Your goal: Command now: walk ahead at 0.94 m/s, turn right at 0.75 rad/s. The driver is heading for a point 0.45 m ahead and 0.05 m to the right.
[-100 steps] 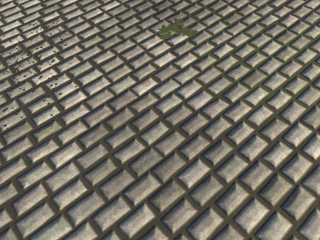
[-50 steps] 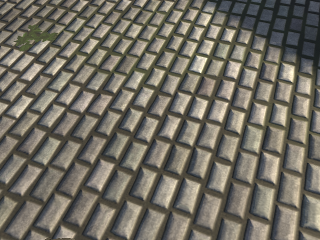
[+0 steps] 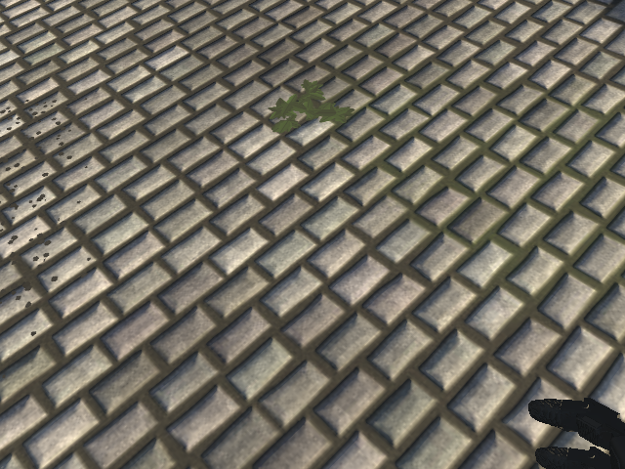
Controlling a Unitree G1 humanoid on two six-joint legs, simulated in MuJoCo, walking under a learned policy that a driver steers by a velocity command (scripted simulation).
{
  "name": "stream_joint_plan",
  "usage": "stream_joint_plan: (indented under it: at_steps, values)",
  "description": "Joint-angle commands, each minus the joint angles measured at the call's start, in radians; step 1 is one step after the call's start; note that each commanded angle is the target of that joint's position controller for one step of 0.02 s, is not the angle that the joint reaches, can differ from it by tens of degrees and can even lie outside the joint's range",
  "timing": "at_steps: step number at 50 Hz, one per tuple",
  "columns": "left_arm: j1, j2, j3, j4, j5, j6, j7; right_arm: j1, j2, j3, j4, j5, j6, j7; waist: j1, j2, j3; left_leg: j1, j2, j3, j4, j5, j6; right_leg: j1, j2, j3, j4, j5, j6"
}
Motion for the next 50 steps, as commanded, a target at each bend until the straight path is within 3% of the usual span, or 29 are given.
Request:
stream_joint_plan:
  at_steps: [1,5,6,7,8,9,10,11,12,13,14,16,18,20,22,24,26,27,28,29,30,31,34,38,42,45,47,48,50]
  values:
    - [-0.062,0.191,0.048,-0.058,-0.010,-0.014,0.025,-0.250,-0.033,-0.012,-0.127,0.010,-0.032,0.012,-0.004,-0.137,0.119,0.173,-0.089,0.075,-0.217,0.157,-0.023,-0.269,-0.155,0.197,-0.159,0.247,-0.129]
    - [-0.062,0.195,0.054,-0.026,-0.023,-0.013,0.029,-0.215,-0.124,-0.058,-0.119,0.041,-0.030,-0.002,-0.059,-0.183,0.054,0.375,-0.098,0.034,-0.334,0.128,0.006,-0.137,-0.180,0.230,-0.030,0.591,-0.061]
    - [-0.077,0.212,0.061,-0.027,-0.013,-0.006,0.025,-0.124,-0.160,-0.078,-0.105,0.044,-0.028,-0.013,-0.116,-0.200,-0.021,0.497,-0.110,0.053,-0.329,0.073,0.026,-0.115,-0.165,0.219,0.103,0.800,-0.036]
    - [-0.139,0.238,0.067,-0.050,0.009,0.002,0.019,0.078,-0.186,-0.095,-0.069,0.051,-0.019,-0.029,-0.236,-0.215,-0.144,0.737,-0.050,0.016,-0.297,0.050,0.061,-0.191,-0.141,0.199,0.334,0.876,-0.001]
    - [-0.183,0.193,0.053,-0.096,0.048,0.000,0.013,0.346,-0.227,-0.109,-0.025,0.052,0.004,-0.050,-0.342,-0.170,-0.352,1.079,0.099,-0.104,-0.200,-0.149,0.107,-0.345,-0.107,0.180,0.625,0.695,0.012]
    - [-0.009,0.023,0.006,-0.125,0.003,-0.011,0.008,0.403,-0.281,-0.111,0.023,0.016,0.007,-0.034,-0.217,0.306,-0.551,1.402,0.403,-0.670,-0.346,-0.534,0.273,-0.688,0.021,0.093,1.000,-0.151,0.048]
    - [-0.041,0.111,0.010,-0.124,-0.046,-0.009,0.016,0.388,-0.190,-0.102,0.017,0.014,0.007,-0.025,-0.240,0.346,-0.475,1.327,0.398,-0.824,-0.472,-0.753,0.260,-0.809,-0.065,0.042,1.131,-0.150,0.049]
    - [-0.169,0.180,0.029,-0.139,-0.045,-0.008,0.016,0.317,-0.127,-0.091,0.019,0.019,0.016,-0.035,-0.262,0.239,-0.266,1.169,0.346,-0.632,-0.493,-0.664,0.215,-0.874,-0.115,-0.006,1.125,-0.066,0.044]
    - [-0.251,0.185,0.031,-0.154,-0.025,-0.006,0.013,0.284,-0.121,-0.088,0.043,0.009,0.025,-0.037,-0.246,0.074,-0.140,1.003,0.317,-0.481,-0.503,-0.438,0.199,-0.850,-0.152,-0.037,1.098,-0.019,0.045]
    - [-0.314,0.170,0.033,-0.175,-0.004,-0.006,0.005,0.261,-0.111,-0.085,0.067,-0.009,0.030,-0.036,-0.218,0.008,-0.052,0.857,0.288,-0.379,-0.527,-0.283,0.199,-0.812,-0.181,-0.051,1.067,-0.002,0.042]
    - [-0.332,0.141,0.033,-0.194,-0.005,0.004,-0.002,0.225,-0.083,-0.074,0.084,-0.027,0.027,-0.036,-0.174,0.009,0.016,0.727,0.263,-0.296,-0.553,-0.135,0.209,-0.762,-0.204,-0.046,1.052,-0.003,0.047]
    - [-0.334,0.093,0.024,-0.223,-0.020,0.032,-0.004,0.141,-0.042,-0.060,0.111,-0.003,0.021,-0.027,-0.102,0.042,0.091,0.577,0.258,-0.156,-0.578,0.180,0.218,-0.720,-0.224,-0.048,0.970,-0.094,0.069]
    - [-0.366,0.078,0.010,-0.257,-0.001,0.036,-0.010,0.053,-0.096,-0.071,0.118,0.023,0.011,-0.024,-0.056,0.046,0.146,0.453,0.260,-0.047,-0.626,0.387,0.209,-0.680,-0.226,-0.067,0.763,-0.039,0.095]
    - [-0.332,0.106,0.011,-0.230,0.030,0.013,-0.039,0.006,-0.171,-0.093,0.116,0.029,0.007,-0.029,-0.044,0.020,0.078,0.384,0.160,0.103,-0.626,0.382,0.173,-0.448,-0.172,-0.135,0.485,0.262,0.091]
    - [-0.352,0.138,0.023,-0.223,0.028,0.000,-0.063,0.059,-0.218,-0.105,0.139,0.036,0.002,-0.030,-0.058,0.018,0.025,0.408,0.171,0.127,-0.606,0.382,0.153,-0.295,-0.110,-0.166,0.394,0.416,0.076]
    - [-0.328,0.198,0.049,-0.218,0.037,0.007,-0.061,0.087,-0.253,-0.111,0.158,0.057,0.006,-0.029,-0.012,0.004,-0.016,0.494,0.175,0.157,-0.474,0.510,0.119,-0.206,-0.062,-0.175,0.316,0.423,0.035]
    - [-0.190,0.276,0.090,-0.181,0.052,0.024,-0.036,0.125,-0.227,-0.096,0.166,0.054,0.019,-0.028,0.075,-0.042,-0.101,0.436,0.120,0.186,-0.149,0.450,0.055,0.050,-0.044,-0.166,0.266,0.525,-0.001]
    - [-0.191,0.368,0.097,-0.189,0.050,0.032,-0.012,0.199,-0.134,-0.066,0.150,-0.002,0.035,-0.028,0.006,-0.329,-0.162,0.298,0.000,0.220,0.262,-0.390,-0.007,0.183,-0.249,0.074,0.289,1.068,-0.046]
    - [-0.268,0.370,0.067,-0.257,0.082,0.025,-0.017,0.420,-0.102,-0.035,0.180,0.016,0.046,-0.019,-0.094,-0.403,-0.425,0.167,-0.062,0.034,0.593,-0.643,-0.033,0.337,-0.491,0.478,0.247,1.186,-0.265]
    - [-0.323,0.319,0.068,-0.280,0.059,0.025,-0.036,0.393,-0.212,-0.054,0.206,0.033,0.062,-0.019,-0.054,-0.197,-0.462,0.198,-0.027,-0.045,0.626,-0.564,-0.029,0.244,-0.449,0.466,0.173,0.985,-0.265]
    - [-0.366,0.290,0.060,-0.268,0.036,0.021,-0.045,0.300,-0.220,-0.058,0.187,0.042,0.074,-0.024,-0.063,-0.126,-0.312,0.139,0.005,-0.015,0.577,-0.517,-0.026,0.136,-0.395,0.337,0.159,0.841,-0.228]
    - [-0.398,0.259,0.053,-0.248,0.022,0.017,-0.046,0.248,-0.200,-0.054,0.187,0.029,0.085,-0.043,-0.081,-0.054,-0.214,0.121,0.038,-0.001,0.508,-0.456,-0.033,0.023,-0.353,0.276,0.140,0.772,-0.185]
    - [-0.442,0.215,0.041,-0.225,0.054,0.008,-0.039,0.255,-0.173,-0.051,0.193,0.017,0.119,-0.064,-0.135,-0.103,-0.168,0.263,0.064,-0.014,0.386,-0.371,-0.039,-0.196,-0.307,0.179,0.086,0.778,-0.161]
    - [-0.471,0.195,0.040,-0.183,0.054,0.007,-0.019,0.198,-0.102,-0.029,0.190,0.001,0.133,-0.073,-0.140,-0.089,-0.183,0.352,0.067,0.005,0.137,-0.312,-0.051,-0.260,-0.279,0.061,0.055,0.800,-0.163]
    - [-0.472,0.188,0.038,-0.145,0.052,0.030,-0.013,0.128,-0.105,-0.029,0.197,0.008,0.152,-0.068,-0.111,-0.117,-0.136,0.447,0.044,0.022,-0.055,-0.192,-0.045,-0.316,-0.251,0.047,0.001,0.391,-0.138]
    - [-0.480,0.157,0.024,-0.121,0.042,0.042,-0.017,0.120,-0.086,-0.025,0.204,-0.006,0.153,-0.060,-0.133,-0.116,-0.064,0.549,0.020,0.046,-0.279,-0.094,-0.008,-0.383,-0.212,0.058,0.002,0.033,-0.080]
    - [-0.406,0.122,0.011,-0.088,0.056,0.037,-0.018,0.106,-0.140,-0.029,0.186,-0.025,0.146,-0.060,-0.108,-0.035,-0.031,0.604,0.123,-0.062,-0.386,0.051,0.045,-0.427,-0.137,0.020,0.070,-0.104,0.017]
    - [-0.342,0.128,0.020,-0.081,0.048,0.040,-0.015,0.072,-0.196,-0.045,0.202,-0.017,0.146,-0.058,-0.045,0.095,-0.007,0.479,0.128,-0.063,-0.379,-0.133,0.084,-0.379,-0.067,-0.071,0.072,-0.100,0.053]
    - [-0.422,0.152,0.026,-0.086,0.054,0.051,-0.002,0.053,-0.101,-0.023,0.204,-0.023,0.131,-0.046,-0.083,0.069,0.020,0.350,0.077,-0.040,-0.431,-0.323,0.060,-0.256,-0.068,-0.084,0.121,0.010,0.075]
